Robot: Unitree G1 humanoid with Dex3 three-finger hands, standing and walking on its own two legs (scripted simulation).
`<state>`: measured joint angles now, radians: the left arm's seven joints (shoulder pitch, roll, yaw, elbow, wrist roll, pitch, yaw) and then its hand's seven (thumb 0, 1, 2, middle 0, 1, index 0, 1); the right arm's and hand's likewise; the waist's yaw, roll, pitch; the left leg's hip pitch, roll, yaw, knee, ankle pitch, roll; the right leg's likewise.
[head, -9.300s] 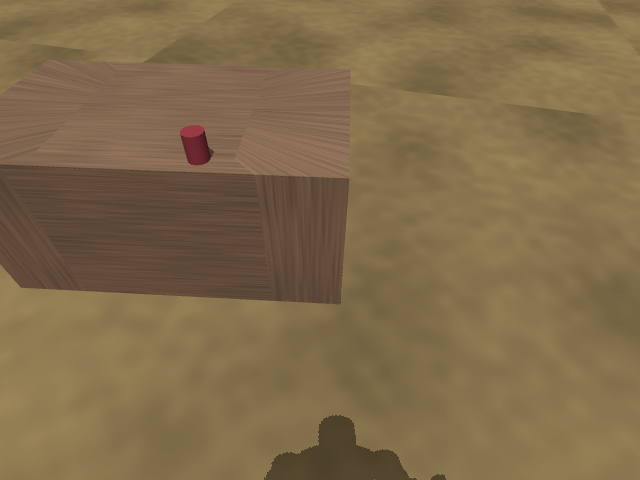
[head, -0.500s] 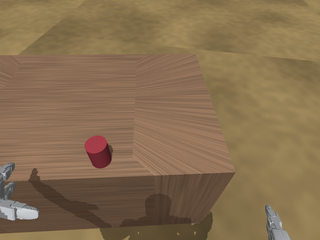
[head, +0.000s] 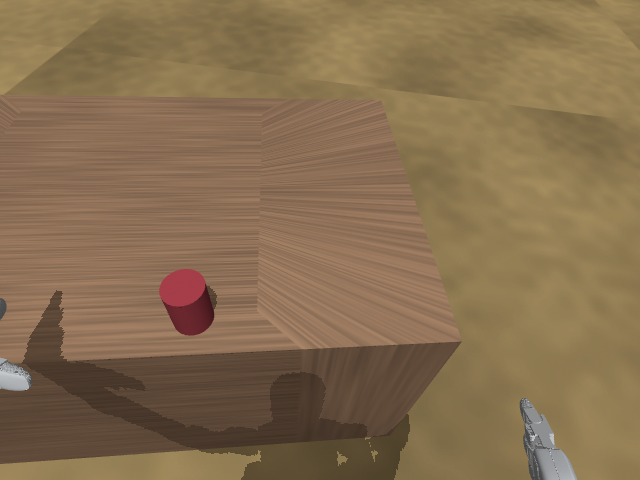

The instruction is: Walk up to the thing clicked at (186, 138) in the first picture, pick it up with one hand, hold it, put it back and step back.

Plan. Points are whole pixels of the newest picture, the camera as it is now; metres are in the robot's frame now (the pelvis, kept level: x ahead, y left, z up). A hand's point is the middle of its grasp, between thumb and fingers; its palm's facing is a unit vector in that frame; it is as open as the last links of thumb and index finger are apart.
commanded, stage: go down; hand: left
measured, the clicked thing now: (188, 303) +0.43 +0.19 -0.08
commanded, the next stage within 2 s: none
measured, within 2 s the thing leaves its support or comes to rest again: neither
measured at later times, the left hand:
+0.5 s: hand out of the picture +0.36 +0.37 +0.05, palm faces +0.17 -0.98 -0.10, open 17.6 cm
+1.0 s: hand out of the picture +0.38 +0.38 +0.07, palm faces +0.18 -0.98 -0.07, open 17.5 cm
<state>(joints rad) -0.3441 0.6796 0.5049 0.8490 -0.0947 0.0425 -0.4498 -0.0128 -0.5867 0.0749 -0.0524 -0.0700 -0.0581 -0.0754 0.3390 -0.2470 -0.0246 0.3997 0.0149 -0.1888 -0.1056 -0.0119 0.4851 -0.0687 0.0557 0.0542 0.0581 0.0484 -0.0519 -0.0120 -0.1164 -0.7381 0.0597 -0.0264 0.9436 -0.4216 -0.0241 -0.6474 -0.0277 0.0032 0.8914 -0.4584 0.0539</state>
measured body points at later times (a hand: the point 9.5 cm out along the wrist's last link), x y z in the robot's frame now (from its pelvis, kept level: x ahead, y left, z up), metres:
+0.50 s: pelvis +0.00 +0.01 +0.00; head +0.06 +0.04 +0.44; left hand +0.35 +0.42 +0.06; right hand +0.14 -0.26 -0.04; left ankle +0.02 +0.13 -0.69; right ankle -0.01 -0.16 -0.69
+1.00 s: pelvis +0.00 +0.00 -0.01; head +0.08 +0.04 +0.43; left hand +0.37 +0.43 +0.07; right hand +0.15 -0.26 -0.05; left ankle +0.02 +0.13 -0.69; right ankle -0.01 -0.16 -0.69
